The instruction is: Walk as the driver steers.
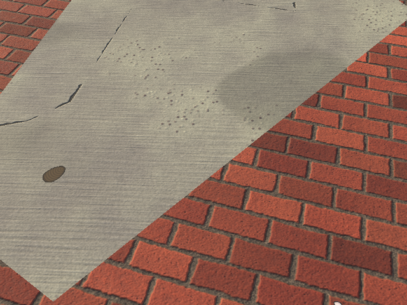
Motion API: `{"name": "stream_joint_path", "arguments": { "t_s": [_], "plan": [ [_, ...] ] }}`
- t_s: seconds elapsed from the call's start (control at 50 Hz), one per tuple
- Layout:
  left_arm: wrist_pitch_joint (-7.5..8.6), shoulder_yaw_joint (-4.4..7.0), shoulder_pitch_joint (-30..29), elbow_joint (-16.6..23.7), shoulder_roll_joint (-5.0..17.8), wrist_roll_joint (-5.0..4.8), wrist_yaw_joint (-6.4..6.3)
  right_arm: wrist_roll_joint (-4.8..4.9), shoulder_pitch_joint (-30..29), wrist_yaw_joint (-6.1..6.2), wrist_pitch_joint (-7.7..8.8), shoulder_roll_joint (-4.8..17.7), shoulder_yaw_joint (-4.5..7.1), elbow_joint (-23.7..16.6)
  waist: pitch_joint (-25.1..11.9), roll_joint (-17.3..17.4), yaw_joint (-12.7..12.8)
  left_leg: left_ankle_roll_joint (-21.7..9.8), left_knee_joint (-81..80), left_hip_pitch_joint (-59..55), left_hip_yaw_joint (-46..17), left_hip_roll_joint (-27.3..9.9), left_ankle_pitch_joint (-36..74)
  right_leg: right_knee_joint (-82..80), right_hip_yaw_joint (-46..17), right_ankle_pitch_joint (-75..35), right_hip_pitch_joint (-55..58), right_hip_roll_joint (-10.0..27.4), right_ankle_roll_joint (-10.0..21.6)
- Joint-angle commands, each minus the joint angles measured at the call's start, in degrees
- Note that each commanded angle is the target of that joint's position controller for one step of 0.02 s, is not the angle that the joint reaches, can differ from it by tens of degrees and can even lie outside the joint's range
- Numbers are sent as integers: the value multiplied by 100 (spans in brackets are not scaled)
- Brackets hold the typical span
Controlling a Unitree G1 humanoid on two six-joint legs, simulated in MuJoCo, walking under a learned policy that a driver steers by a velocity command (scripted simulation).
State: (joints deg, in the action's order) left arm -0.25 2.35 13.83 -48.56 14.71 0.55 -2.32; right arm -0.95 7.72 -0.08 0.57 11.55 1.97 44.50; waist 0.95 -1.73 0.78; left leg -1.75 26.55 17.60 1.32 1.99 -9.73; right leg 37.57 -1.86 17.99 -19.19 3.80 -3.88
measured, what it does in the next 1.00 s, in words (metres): walks ahead: right foot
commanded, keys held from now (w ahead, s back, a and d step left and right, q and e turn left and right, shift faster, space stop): no key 0.56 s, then w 0.40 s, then w+e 0.04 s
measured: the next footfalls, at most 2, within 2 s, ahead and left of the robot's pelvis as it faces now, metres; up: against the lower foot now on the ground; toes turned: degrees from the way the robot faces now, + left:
right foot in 0.02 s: +0.05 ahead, -0.14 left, +0.00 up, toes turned +0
right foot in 1.24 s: +0.47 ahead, -0.13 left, +0.00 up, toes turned -9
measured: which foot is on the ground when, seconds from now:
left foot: down 0.00-1.00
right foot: up 0.00-0.00, down 0.02-0.80, up 0.82-1.00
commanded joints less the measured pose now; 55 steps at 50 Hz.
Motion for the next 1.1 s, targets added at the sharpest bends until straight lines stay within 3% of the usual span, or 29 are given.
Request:
{"name": "stream_joint_path", "arguments": {
  "t_s": [0.02,0.04,0.06,0.08,0.1,0.14,0.24,0.4,0.56,0.6,0.64,0.68,0.7,0.72,0.76,0.78,0.8,0.82,0.84,0.86,0.88,0.92,0.94,0.98,1.04,1.1],
  "plan": [
    [-3,89,616,105,408,136,14,33,-206,18,68,463,65,-157,-326,670,248,-441,-825,563,-824,-866,-1118,-991,-10,-1226,1343,16,227],
    [-4,129,452,240,687,119,-7,-16,-45,8,68,469,61,-86,-52,304,59,-167,-648,635,-700,-609,-1706,-1239,-305,-1231,1155,309,387],
    [-5,214,214,195,961,3,-26,0,137,15,71,486,86,-62,158,-432,-217,20,-521,301,-372,-290,-1320,-1241,-260,-281,482,283,588],
    [25,182,125,195,713,-8,-5,-2,-8,54,63,605,104,-3,272,-454,-68,110,-271,-89,-256,-227,-954,-1441,-262,450,18,163,612],
    [66,134,102,153,531,35,1,35,-53,85,58,641,129,29,287,-448,-72,91,-136,-250,-233,-237,-686,-1524,-254,519,-90,134,530],
    [159,103,56,115,419,28,21,38,33,123,28,612,135,162,164,-418,-79,31,-24,-347,-259,-281,-191,-1410,-168,-116,97,64,403],
    [206,112,178,-43,440,-23,23,78,129,119,42,579,147,483,-214,-20,-26,11,116,-563,-264,-344,706,-1083,-37,-1177,577,-22,409],
    [154,105,145,-303,365,-44,21,106,233,193,-58,632,166,972,-177,193,-62,51,152,-778,-254,-372,1041,-1081,57,-1582,674,-106,442],
    [126,92,154,-593,287,-44,17,113,206,250,-115,660,159,1334,-43,163,-87,79,59,-839,-247,-381,930,-1219,123,-1476,691,-165,431],
    [93,125,332,-741,331,-96,6,163,370,247,-133,642,171,1495,-72,52,-85,11,225,-728,10,-138,-802,-1265,178,193,667,-272,574],
    [111,163,341,-707,456,-153,-16,204,248,240,-75,660,182,1453,485,-134,-35,-102,375,8,23,-78,-2472,-1578,-278,2198,309,-20,879],
    [250,216,664,-755,654,-222,-9,244,2,191,129,507,144,1325,880,-498,111,-129,931,711,104,-89,-2310,-2098,-1234,2936,436,600,1261],
    [321,270,795,-811,815,-238,9,264,-76,140,239,382,121,1278,940,-839,122,-129,1408,914,241,-54,-1811,-2439,-1910,3064,582,1060,1520],
    [379,293,769,-817,867,-241,24,272,-158,89,330,357,112,1228,1054,-932,101,-212,1600,946,105,-186,-1574,-2602,-2344,2857,472,1367,1696],
    [438,258,342,-688,740,-236,77,308,250,2,445,347,122,1362,954,-811,-232,-403,972,286,113,-238,-1560,-2330,-1940,2060,230,1234,1537],
    [426,239,4,-577,681,-252,106,316,833,-11,463,394,165,1607,797,-643,-526,-452,332,-722,149,-150,-1313,-1974,-1374,1646,-241,875,1289],
    [441,194,-334,-424,535,-237,125,275,1510,-4,462,642,260,1867,605,-134,-780,-513,-96,-1669,-423,-410,-1051,-1049,-679,756,-836,398,982],
    [520,114,-536,-181,196,-221,113,285,2278,-21,481,1314,449,2057,349,1498,-959,-1060,-1080,-2468,-2446,-1457,-1638,1045,484,291,-1744,-473,492],
    [621,134,-655,-44,260,-271,87,172,2536,-96,557,1397,412,2052,218,1847,-994,-1623,-1697,-2821,-4261,-2363,-1351,2494,55,1376,-2615,-661,462],
    [678,173,-505,-91,388,-364,129,115,2057,-92,627,996,270,1932,422,1060,-651,-1554,-1516,-2753,-3903,-2407,-1036,3259,-352,1196,-3014,-292,615],
    [703,157,-305,-207,338,-382,184,126,1760,-100,659,760,199,1795,421,793,-481,-1344,-1447,-2698,-3172,-2149,-727,3425,-342,680,-3088,-80,755],
    [715,228,-427,-221,424,-267,220,149,1494,-120,631,597,100,1694,468,501,-336,-992,-1559,-2500,-2100,-1802,268,2949,-164,-174,-3020,268,818],
    [692,242,-471,-205,381,-237,259,131,1578,-105,576,477,49,1713,415,610,-325,-884,-1616,-2367,-1686,-1617,720,2694,-42,-384,-2777,320,769],
    [613,201,-619,-158,169,-225,329,101,1781,-20,493,539,30,1737,390,651,-341,-852,-1725,-2272,-1141,-1459,1282,2203,184,-709,-2649,287,607],
    [539,60,-1419,162,-87,-225,369,34,1730,105,457,799,50,1660,636,583,-461,-779,-2008,-1666,-511,-1314,1286,868,381,-1444,-2278,154,492],
    [493,10,-1873,374,-19,-253,441,70,1918,131,498,964,91,1699,741,701,-528,-755,-2269,-1454,-128,-1418,1189,84,545,-1916,-1706,-21,601]
  ]
}}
